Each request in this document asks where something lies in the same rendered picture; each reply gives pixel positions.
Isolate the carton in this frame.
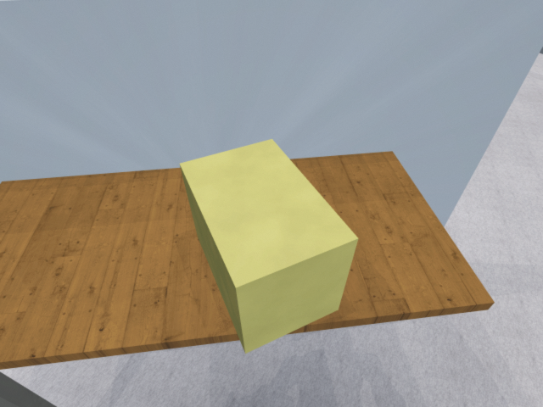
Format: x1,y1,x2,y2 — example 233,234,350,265
180,139,358,354

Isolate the table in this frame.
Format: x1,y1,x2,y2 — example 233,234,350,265
0,151,494,407

